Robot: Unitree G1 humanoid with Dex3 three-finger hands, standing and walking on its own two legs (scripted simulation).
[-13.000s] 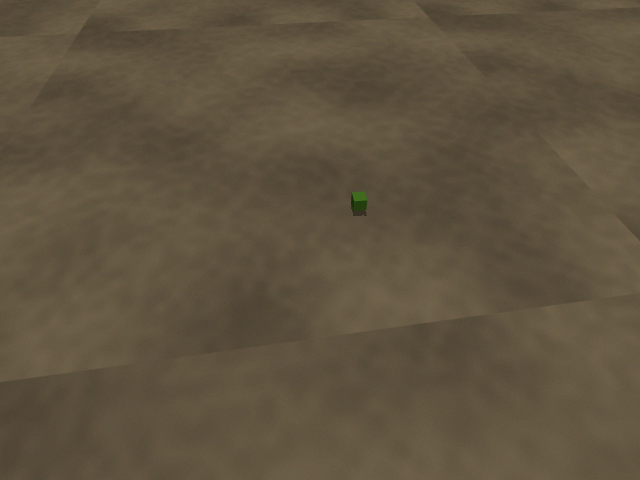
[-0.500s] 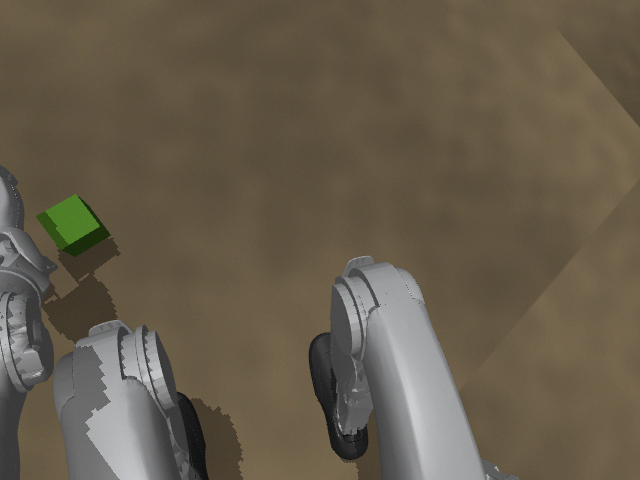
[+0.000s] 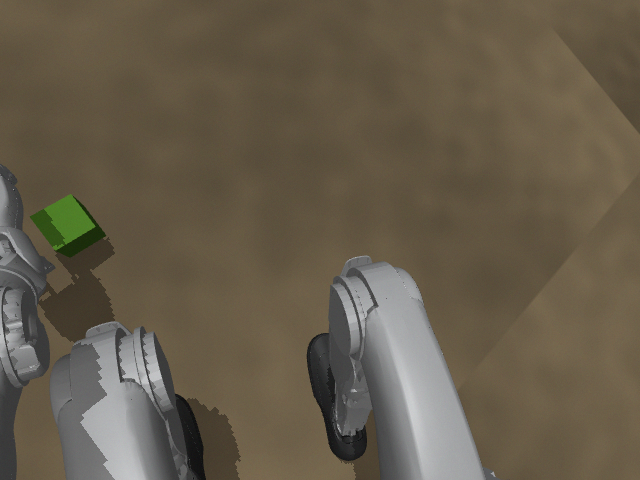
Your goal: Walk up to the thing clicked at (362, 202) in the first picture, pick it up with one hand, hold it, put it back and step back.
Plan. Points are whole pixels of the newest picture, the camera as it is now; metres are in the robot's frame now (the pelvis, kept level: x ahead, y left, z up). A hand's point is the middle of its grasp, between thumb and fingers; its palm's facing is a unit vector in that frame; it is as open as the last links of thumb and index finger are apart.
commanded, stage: approach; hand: left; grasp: from above
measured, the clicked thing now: (70, 226) +0.49 +0.24 -0.29
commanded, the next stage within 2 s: rest palm in 0.52 s
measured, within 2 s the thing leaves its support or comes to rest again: neither
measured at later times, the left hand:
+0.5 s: hand (39, 216) +0.47 +0.24 -0.18, palm faces -0.42 -0.23 -0.88, open 13.6 cm
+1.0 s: hand (55, 228) +0.47 +0.24 -0.23, palm faces -0.37 -0.24 -0.90, open 13.0 cm
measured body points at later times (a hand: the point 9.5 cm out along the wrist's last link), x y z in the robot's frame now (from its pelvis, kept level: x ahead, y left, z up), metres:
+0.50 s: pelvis +0.00 +0.00 +0.00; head +0.25 +0.02 +0.37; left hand +0.49 +0.25 -0.13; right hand -0.06 -0.25 -0.09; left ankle +0.07 +0.13 -0.29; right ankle +0.11 -0.13 -0.29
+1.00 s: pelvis +0.00 +0.00 -0.01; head +0.27 +0.06 +0.34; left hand +0.48 +0.25 -0.17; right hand +0.00 -0.26 -0.08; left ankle +0.07 +0.13 -0.29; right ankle +0.11 -0.13 -0.29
